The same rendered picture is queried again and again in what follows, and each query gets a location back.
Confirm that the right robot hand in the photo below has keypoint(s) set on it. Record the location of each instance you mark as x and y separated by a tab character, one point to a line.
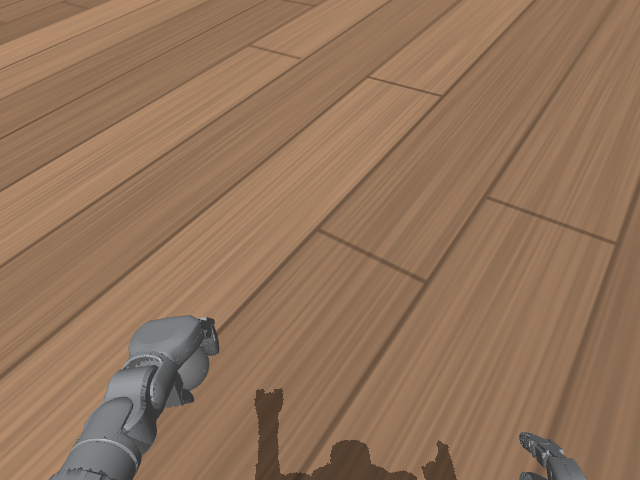
550	456

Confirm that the left robot hand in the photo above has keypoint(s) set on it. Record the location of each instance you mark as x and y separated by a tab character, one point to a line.
177	338

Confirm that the left robot arm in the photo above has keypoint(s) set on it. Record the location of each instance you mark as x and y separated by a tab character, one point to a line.
123	427

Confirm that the ball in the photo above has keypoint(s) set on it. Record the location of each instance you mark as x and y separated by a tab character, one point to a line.
195	369

